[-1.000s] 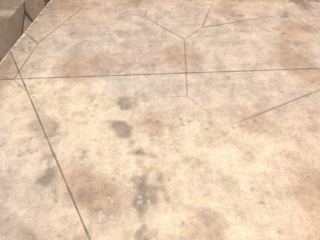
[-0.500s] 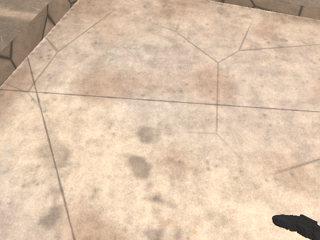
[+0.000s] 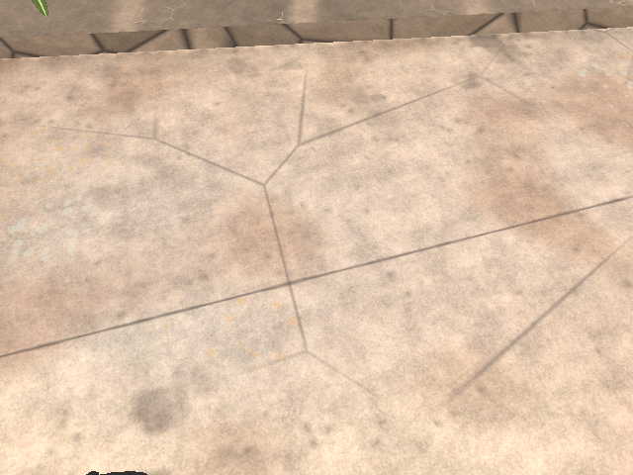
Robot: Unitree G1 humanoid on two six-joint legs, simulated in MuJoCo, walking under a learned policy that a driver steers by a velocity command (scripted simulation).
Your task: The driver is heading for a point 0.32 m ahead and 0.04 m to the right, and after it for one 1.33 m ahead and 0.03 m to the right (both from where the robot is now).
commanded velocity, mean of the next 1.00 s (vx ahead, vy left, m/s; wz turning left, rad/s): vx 0.50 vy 0.00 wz -0.23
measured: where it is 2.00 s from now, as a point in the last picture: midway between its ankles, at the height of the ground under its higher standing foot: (331, 224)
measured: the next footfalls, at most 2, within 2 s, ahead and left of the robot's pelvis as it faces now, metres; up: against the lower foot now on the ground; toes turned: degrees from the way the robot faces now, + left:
left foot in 0.48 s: +0.48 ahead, +0.08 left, +0.00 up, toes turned -15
right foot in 1.00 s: +0.69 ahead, -0.23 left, +0.00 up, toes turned -10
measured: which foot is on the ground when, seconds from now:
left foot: down 0.00-0.02, up 0.04-0.46, down 0.48-1.00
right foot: down 0.00-0.50, up 0.52-0.98, down 1.00-1.00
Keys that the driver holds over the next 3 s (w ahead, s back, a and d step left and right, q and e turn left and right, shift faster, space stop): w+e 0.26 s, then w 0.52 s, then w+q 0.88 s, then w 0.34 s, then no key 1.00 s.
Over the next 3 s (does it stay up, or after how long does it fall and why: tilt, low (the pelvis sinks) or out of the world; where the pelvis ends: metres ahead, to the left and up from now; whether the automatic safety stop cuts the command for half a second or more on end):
stays up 1.28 0.00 0.02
